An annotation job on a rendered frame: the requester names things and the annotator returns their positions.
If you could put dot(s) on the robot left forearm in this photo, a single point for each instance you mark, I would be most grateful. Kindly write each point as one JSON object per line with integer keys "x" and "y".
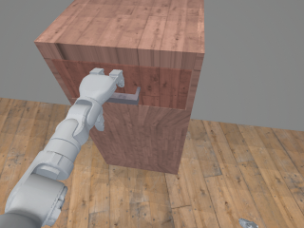
{"x": 57, "y": 158}

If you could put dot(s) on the cabinet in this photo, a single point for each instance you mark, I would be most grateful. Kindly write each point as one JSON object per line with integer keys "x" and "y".
{"x": 148, "y": 33}

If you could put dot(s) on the left robot upper arm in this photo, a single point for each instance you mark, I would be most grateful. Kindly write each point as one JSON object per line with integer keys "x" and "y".
{"x": 38, "y": 203}

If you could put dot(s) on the robot right hand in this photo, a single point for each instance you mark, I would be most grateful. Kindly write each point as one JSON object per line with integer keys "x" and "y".
{"x": 245, "y": 223}

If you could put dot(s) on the drawer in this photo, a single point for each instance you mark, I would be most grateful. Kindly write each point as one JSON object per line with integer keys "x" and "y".
{"x": 160, "y": 86}

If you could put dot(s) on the handle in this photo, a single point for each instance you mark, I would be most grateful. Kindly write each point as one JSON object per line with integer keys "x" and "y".
{"x": 125, "y": 98}

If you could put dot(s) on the robot left hand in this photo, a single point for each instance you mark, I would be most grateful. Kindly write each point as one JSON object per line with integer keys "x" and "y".
{"x": 100, "y": 87}

